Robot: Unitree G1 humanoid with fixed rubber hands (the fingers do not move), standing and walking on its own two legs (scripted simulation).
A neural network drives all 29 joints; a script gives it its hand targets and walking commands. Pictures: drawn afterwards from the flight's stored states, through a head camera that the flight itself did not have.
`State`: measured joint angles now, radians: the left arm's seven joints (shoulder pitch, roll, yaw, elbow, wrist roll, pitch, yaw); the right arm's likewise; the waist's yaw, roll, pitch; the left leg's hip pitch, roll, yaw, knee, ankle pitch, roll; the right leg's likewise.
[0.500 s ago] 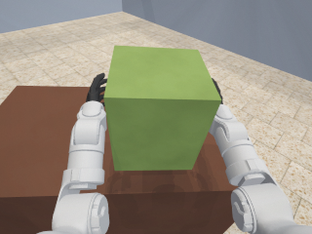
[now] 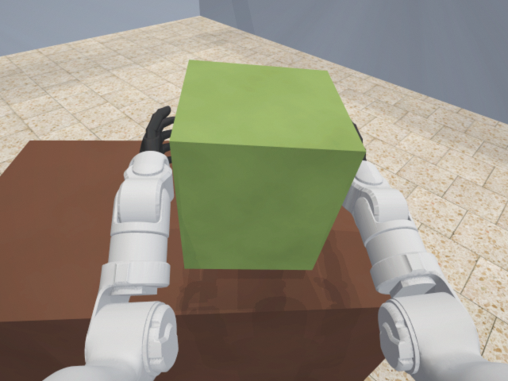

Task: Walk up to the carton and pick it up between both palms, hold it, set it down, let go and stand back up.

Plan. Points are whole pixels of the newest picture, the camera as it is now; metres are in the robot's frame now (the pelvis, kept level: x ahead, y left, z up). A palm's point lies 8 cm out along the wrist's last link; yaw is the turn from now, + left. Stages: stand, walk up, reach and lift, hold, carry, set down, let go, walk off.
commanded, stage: reach and lift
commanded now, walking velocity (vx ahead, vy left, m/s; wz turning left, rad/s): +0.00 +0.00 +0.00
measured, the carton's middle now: (254, 171) +0.39 +0.00 +0.17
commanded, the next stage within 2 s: hold in 0.24 s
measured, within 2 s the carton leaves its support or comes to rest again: neither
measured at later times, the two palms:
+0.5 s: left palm (144, 157) +0.37 +0.16 +0.21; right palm (351, 161) +0.37 -0.14 +0.20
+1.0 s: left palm (142, 149) +0.37 +0.16 +0.22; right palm (354, 147) +0.38 -0.14 +0.22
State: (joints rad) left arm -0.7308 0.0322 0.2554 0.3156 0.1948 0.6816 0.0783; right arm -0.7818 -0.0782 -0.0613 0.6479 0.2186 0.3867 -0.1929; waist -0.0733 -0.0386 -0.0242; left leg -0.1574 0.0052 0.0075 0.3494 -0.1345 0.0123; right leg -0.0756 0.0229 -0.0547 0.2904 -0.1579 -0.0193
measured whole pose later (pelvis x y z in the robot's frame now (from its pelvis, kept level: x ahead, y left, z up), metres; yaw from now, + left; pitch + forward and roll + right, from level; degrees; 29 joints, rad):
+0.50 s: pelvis +0.00 +0.00 +0.00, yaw +1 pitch -5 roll -1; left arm -0.68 0.03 0.26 0.18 0.19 0.76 0.06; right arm -0.75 -0.09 -0.01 0.55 0.29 0.46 -0.24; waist -0.08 -0.03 -0.03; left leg -0.13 0.00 -0.01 0.37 -0.15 0.01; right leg -0.03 0.03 -0.06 0.29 -0.16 -0.02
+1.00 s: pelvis +0.00 -0.01 +0.00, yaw +0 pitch -4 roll -1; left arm -0.74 0.05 0.27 0.25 0.20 0.80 0.06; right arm -0.84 -0.10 -0.02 0.63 0.29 0.49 -0.23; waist -0.07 -0.05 -0.07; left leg -0.16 0.01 -0.02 0.37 -0.14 0.00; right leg -0.06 0.04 -0.05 0.29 -0.16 -0.03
